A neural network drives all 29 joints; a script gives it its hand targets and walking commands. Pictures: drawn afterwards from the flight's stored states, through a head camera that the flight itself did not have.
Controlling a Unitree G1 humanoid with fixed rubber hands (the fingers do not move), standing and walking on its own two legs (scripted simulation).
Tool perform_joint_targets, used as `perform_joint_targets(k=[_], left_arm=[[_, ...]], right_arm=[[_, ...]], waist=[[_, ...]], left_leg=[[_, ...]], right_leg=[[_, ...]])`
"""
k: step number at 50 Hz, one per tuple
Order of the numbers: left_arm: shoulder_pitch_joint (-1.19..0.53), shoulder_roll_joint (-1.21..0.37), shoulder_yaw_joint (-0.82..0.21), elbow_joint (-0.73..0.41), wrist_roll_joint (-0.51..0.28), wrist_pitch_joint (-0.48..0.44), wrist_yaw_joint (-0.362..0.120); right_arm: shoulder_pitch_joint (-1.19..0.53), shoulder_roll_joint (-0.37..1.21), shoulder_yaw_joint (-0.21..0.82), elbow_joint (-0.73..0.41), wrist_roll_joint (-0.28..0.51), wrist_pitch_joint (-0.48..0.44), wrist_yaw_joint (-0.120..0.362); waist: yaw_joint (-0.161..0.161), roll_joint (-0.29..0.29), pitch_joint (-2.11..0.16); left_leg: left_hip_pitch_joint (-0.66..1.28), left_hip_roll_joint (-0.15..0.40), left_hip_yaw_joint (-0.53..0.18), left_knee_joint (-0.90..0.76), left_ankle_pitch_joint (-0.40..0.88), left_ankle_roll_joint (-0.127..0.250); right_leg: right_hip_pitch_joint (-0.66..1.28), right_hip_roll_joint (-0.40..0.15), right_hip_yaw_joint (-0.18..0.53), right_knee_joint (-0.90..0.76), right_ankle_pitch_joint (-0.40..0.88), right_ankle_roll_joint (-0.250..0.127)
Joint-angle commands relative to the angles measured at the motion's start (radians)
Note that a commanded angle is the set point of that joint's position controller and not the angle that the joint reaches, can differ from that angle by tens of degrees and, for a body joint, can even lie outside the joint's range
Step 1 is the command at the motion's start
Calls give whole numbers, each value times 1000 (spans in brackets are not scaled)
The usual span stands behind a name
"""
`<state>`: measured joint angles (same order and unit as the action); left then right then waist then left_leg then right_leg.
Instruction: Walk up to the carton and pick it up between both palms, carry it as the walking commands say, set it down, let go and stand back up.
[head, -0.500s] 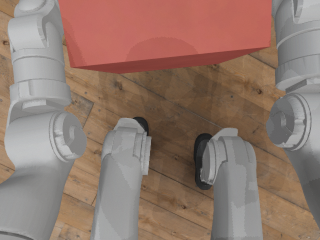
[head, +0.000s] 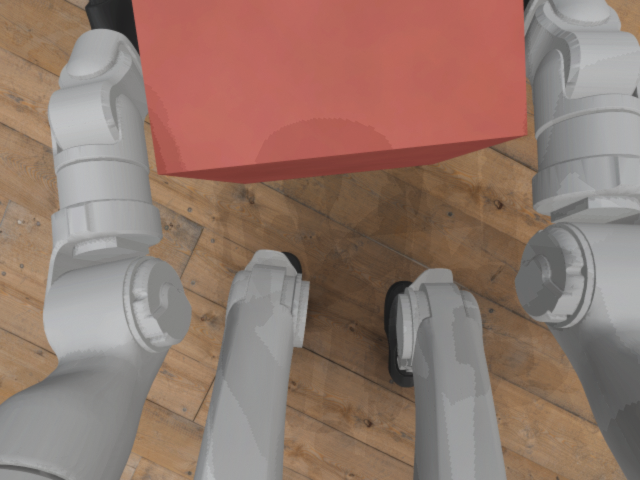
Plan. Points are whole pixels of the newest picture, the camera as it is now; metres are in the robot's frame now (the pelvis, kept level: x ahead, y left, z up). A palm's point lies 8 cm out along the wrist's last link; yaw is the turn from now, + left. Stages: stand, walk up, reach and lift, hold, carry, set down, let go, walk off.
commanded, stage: reach and lift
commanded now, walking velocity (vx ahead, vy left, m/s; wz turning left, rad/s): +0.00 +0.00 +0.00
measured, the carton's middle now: (326, 48) +0.54 +0.07 -0.18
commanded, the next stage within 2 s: none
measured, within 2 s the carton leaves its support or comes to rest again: neither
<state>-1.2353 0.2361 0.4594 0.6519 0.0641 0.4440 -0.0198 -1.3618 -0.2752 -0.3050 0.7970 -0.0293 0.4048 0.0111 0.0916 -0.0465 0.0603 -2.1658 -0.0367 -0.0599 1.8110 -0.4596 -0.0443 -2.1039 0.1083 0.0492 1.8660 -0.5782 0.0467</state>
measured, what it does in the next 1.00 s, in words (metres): rises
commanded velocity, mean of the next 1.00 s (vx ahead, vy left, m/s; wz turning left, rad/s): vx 0.00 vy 0.00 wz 0.00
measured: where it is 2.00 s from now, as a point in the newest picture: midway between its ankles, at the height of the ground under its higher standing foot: (340, 336)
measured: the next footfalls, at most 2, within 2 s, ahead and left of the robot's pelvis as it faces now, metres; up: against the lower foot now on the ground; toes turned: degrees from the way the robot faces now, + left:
none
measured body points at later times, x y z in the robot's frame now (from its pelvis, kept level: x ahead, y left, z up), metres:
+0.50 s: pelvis +0.00 +0.00 +0.05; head +0.31 +0.03 +0.37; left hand +0.50 +0.26 -0.04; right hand +0.57 -0.11 -0.03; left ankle +0.12 +0.13 -0.43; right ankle +0.09 -0.12 -0.43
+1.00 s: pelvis +0.01 +0.00 +0.11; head +0.29 +0.03 +0.47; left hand +0.48 +0.25 +0.03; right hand +0.55 -0.12 +0.04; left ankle +0.12 +0.13 -0.43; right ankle +0.09 -0.12 -0.43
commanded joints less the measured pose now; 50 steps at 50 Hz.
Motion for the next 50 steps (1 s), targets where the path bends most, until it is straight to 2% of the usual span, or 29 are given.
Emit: perform_joint_targets(k=[1,13,33,50], left_arm=[[-718,-859,-473,-151,-158,-33,-242],[-697,-899,-468,-150,-140,-23,-246],[-581,-1000,-504,-171,-127,-16,-247],[-461,-1053,-521,-187,-110,-25,-262]], right_arm=[[-598,961,380,-135,130,-25,216],[-574,982,362,-132,112,-17,230],[-452,1034,365,-134,91,-17,277],[-327,1100,370,-144,61,-18,293]], waist=[[59,-23,-1315],[49,-13,-1331],[25,8,-1338],[16,1,-1306]], left_leg=[[869,-54,151,-118,437,5],[915,-60,152,-226,376,4],[1073,-68,134,-386,399,0],[1148,-77,131,-518,406,4]], right_leg=[[513,45,-119,-195,337,-22],[574,46,-121,-296,298,-18],[637,48,-126,-451,310,-12],[791,48,-109,-585,354,-3]])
